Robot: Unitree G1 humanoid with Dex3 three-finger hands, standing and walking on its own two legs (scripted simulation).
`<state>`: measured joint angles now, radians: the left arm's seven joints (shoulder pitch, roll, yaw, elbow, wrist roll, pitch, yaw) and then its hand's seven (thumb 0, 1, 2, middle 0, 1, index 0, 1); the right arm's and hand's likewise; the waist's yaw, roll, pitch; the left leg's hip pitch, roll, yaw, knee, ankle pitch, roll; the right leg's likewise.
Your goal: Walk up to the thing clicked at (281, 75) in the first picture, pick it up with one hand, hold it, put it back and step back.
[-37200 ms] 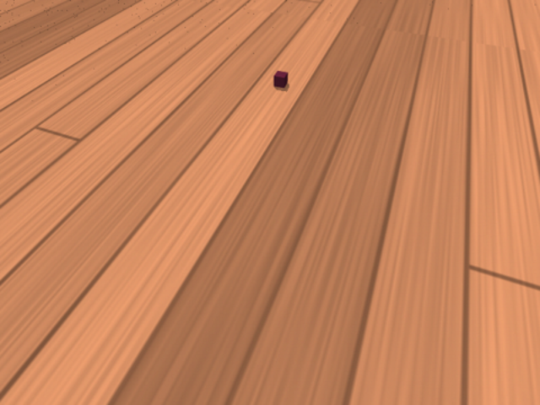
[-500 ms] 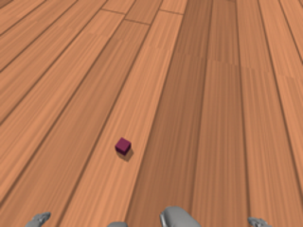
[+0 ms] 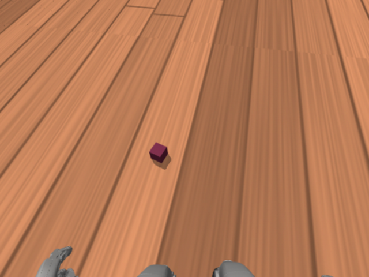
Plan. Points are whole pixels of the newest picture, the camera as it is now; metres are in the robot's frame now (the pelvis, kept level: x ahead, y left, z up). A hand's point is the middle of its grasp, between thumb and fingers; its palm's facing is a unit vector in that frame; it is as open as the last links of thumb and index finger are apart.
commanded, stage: step back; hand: left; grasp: from above
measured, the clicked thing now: (158, 152) +0.82 +0.19 -0.72
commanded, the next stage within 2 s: stand in 1.64 s
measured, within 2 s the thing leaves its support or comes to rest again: neither
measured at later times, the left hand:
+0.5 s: hand out of the picture -0.11 +0.22 -0.15, palm faces -0.04 -0.92 -0.40, open 7.4 cm
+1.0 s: hand out of the picture -0.20 +0.23 -0.14, palm faces +0.05 -0.92 -0.38, open 7.4 cm
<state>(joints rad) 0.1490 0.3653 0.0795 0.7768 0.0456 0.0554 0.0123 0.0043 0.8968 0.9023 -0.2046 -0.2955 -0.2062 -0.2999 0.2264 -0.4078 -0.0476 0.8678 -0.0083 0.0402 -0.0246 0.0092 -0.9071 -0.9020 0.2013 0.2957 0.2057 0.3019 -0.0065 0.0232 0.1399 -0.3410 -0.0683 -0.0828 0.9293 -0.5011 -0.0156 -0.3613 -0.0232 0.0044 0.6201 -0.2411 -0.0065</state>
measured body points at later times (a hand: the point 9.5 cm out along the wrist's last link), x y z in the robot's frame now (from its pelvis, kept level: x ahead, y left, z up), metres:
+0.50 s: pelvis -0.18 -0.04 -0.01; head -0.14 -0.06 +0.44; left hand -0.10 +0.27 -0.12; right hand -0.05 -0.37 -0.12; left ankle -0.07 +0.10 -0.71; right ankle -0.19 -0.17 -0.73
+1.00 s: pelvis -0.24 -0.05 +0.01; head -0.25 -0.05 +0.46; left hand -0.20 +0.28 -0.11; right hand -0.19 -0.36 -0.12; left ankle -0.26 +0.08 -0.73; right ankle -0.20 -0.17 -0.71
